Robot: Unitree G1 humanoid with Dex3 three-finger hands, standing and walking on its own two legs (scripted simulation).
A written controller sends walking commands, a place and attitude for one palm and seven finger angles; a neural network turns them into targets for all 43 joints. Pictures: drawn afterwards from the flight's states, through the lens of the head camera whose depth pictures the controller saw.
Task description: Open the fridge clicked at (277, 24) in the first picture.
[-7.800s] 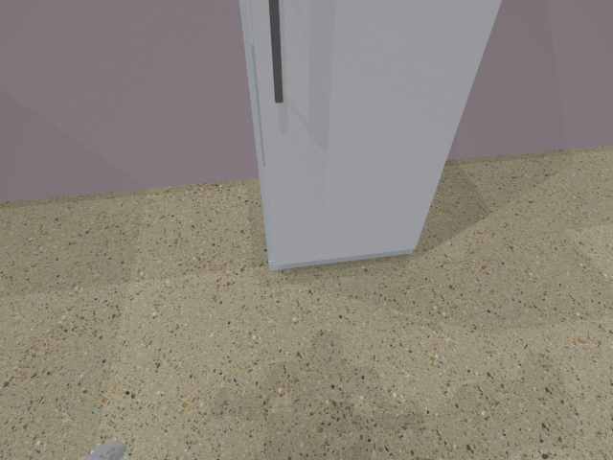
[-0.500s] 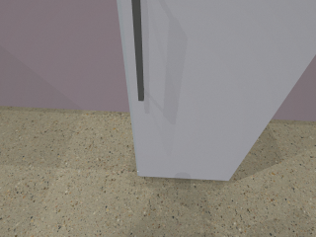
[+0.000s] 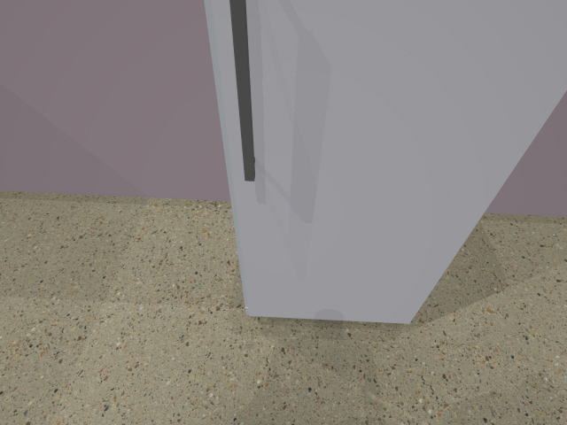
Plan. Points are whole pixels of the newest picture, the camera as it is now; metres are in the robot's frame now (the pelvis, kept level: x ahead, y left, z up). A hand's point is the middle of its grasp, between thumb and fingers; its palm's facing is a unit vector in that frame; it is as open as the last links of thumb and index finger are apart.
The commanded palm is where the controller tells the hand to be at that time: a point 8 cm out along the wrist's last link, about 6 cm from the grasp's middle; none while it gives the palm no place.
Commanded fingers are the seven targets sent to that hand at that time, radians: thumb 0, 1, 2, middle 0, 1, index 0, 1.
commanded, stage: look again from close up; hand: left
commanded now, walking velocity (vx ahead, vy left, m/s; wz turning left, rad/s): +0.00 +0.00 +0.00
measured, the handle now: (245, 78) +0.57 +0.10 +0.22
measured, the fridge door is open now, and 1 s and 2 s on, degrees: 0 0 0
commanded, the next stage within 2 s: shuffle to correct the standing spot in 0.50 s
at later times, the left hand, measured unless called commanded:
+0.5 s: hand out of the picture -0.01 +0.15 -0.18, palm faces +0.03 -0.99 -0.17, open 7.4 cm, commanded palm none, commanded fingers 0.00 0.90 0.90 -0.20 -0.30 -0.20 -0.30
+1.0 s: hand out of the picture +0.01 +0.14 -0.18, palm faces +0.07 -0.98 -0.17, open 7.4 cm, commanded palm none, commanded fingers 0.00 0.90 0.90 -0.20 -0.30 -0.20 -0.30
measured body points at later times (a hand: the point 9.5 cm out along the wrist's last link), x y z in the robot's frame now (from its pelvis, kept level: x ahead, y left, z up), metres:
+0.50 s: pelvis +0.01 +0.00 +0.00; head +0.02 +0.00 +0.45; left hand -0.01 +0.21 -0.16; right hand +0.00 -0.22 -0.16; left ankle +0.05 +0.11 -0.74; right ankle +0.01 -0.14 -0.74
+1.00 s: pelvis +0.07 -0.03 -0.01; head +0.07 -0.03 +0.44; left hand +0.01 +0.19 -0.16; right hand +0.04 -0.25 -0.17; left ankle +0.05 +0.10 -0.74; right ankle +0.01 -0.14 -0.74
